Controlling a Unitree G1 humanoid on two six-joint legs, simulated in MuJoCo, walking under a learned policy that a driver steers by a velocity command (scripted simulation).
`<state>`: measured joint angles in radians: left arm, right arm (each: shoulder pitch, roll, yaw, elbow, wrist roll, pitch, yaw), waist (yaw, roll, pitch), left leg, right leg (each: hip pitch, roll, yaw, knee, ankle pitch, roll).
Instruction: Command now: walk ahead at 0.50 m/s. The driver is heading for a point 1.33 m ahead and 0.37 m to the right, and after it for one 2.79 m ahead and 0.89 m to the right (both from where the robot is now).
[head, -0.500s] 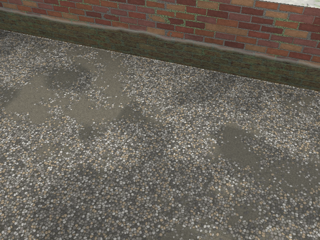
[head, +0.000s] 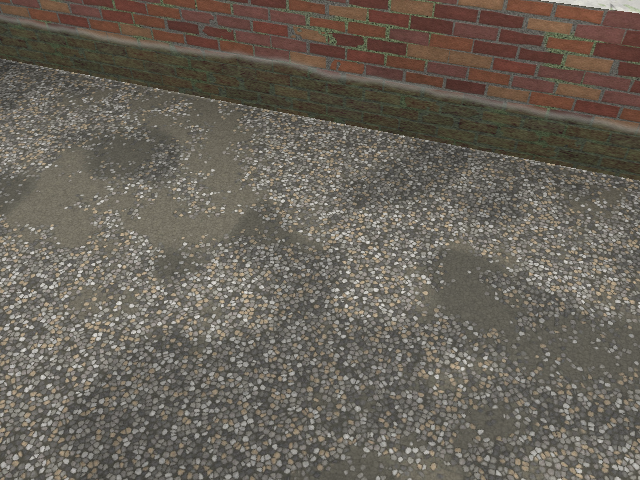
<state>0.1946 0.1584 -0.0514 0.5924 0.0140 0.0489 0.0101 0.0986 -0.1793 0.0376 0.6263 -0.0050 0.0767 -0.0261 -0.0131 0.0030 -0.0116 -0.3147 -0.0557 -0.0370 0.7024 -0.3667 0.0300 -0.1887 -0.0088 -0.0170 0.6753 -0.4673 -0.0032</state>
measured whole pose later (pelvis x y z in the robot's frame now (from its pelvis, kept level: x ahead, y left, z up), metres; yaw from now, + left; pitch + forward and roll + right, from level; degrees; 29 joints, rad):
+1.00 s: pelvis +0.00 +0.00 +0.02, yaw -1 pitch +0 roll +0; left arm 0.22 0.15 -0.06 0.64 0.02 0.05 0.00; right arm 0.16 -0.17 0.04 0.73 0.00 0.06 -0.02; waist -0.02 0.00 -0.01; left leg -0.21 -0.04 -0.03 0.44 -0.22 0.02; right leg -0.09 0.00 0.00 0.41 -0.32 0.00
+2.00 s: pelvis -0.01 -0.02 +0.01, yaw -1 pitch -1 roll +0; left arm 0.21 0.18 -0.06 0.63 0.01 0.06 0.01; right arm 0.15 -0.19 0.04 0.72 -0.01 0.07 -0.04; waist -0.01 0.00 -0.01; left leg -0.26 -0.02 -0.04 0.57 -0.29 0.00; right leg -0.13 0.03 0.00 0.53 -0.38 -0.03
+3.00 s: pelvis +0.00 +0.00 +0.00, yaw +0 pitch -1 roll +0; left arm 0.21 0.16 -0.05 0.60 0.02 0.04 0.01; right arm 0.11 -0.18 0.04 0.63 -0.01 0.07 -0.03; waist -0.01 0.00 -0.01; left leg -0.31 -0.04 -0.03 0.69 -0.36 0.02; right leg -0.18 0.00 0.00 0.67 -0.46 -0.01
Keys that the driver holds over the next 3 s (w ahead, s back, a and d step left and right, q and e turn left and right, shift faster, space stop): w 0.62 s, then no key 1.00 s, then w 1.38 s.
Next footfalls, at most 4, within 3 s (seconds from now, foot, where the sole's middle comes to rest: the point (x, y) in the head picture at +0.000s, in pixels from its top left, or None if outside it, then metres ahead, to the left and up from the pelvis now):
none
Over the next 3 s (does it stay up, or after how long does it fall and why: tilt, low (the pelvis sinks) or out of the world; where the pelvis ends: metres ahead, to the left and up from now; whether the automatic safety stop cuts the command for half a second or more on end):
stays up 0.00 0.00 0.00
